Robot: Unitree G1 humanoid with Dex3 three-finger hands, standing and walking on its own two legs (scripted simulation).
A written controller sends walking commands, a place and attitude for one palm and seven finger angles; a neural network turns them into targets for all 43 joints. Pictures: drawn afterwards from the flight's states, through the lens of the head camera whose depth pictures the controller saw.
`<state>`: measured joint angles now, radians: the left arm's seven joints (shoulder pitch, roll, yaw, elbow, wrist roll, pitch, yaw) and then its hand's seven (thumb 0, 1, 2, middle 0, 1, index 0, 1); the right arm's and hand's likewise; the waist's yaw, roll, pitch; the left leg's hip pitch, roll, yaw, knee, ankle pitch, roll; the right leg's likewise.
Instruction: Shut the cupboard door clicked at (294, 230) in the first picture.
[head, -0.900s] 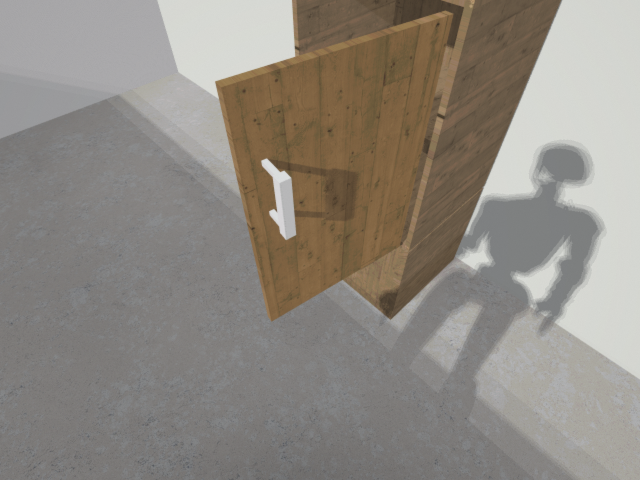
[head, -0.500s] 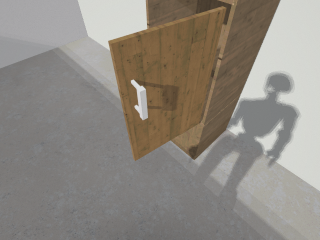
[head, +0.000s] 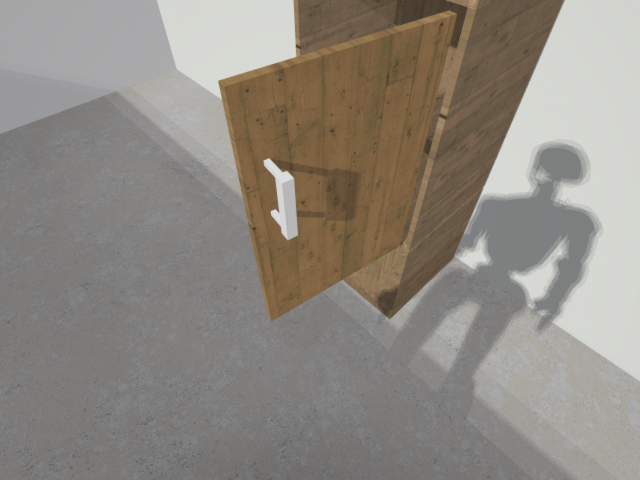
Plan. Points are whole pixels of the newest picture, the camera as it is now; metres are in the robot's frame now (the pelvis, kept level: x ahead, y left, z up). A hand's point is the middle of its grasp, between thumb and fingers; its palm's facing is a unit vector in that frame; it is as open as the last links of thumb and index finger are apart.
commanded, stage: walk to a spot facing it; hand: left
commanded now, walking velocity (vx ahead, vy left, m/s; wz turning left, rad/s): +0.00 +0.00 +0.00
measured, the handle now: (280, 200) +0.51 +0.10 +0.04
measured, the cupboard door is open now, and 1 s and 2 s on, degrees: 81 81 81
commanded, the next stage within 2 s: none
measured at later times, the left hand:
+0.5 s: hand out of the picture +0.07 +0.19 -0.18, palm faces -0.14 -0.95 -0.26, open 7.4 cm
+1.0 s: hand out of the picture +0.08 +0.17 -0.18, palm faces -0.35 -0.90 -0.25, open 7.4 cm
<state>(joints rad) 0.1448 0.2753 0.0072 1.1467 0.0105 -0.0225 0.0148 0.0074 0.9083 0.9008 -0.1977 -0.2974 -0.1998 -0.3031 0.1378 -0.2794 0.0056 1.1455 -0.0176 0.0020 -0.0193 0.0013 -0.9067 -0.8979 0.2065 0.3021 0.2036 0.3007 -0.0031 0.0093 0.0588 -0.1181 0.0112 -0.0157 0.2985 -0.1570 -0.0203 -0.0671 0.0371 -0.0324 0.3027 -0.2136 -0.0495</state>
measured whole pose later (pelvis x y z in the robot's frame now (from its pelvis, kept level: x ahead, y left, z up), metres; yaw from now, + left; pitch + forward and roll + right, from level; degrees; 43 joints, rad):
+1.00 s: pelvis -0.03 -0.01 -0.01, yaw -26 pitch +2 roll +2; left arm 0.26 0.21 0.07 0.94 0.03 0.04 0.02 0.01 0.91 0.90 -0.20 -0.30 -0.20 -0.30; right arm 0.04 -0.21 -0.05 0.91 0.00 0.05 -0.03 0.00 -0.91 -0.90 0.20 0.30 0.20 0.30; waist 0.06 -0.04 0.08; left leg -0.38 -0.01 -0.05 0.77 -0.42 -0.05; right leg -0.29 0.13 0.25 0.45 -0.18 -0.05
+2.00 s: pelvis -0.04 -0.03 -0.03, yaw -63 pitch +1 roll +0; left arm 0.17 0.24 0.07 0.89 0.03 0.02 -0.03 0.01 0.91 0.90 -0.20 -0.30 -0.20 -0.30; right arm 0.26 -0.24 -0.04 0.93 -0.03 0.04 0.00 0.00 -0.90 -0.90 0.21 0.30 0.21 0.30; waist 0.00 0.03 0.07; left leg -0.39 0.16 0.08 0.89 -0.51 -0.07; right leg -0.31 0.00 -0.06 0.64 -0.31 -0.03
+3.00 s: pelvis +0.02 -0.38 -0.01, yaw -90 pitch +0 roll +0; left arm 0.19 0.20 0.07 1.00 0.02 -0.05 0.00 -0.01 0.95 0.90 -0.20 -0.30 -0.20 -0.30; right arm 0.25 -0.18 -0.04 0.99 -0.03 -0.02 0.01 0.00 -0.91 -0.90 0.20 0.30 0.20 0.30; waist -0.04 -0.01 0.06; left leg -0.52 0.15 0.07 0.87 -0.27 -0.05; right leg -0.19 0.03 -0.06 0.42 -0.23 -0.06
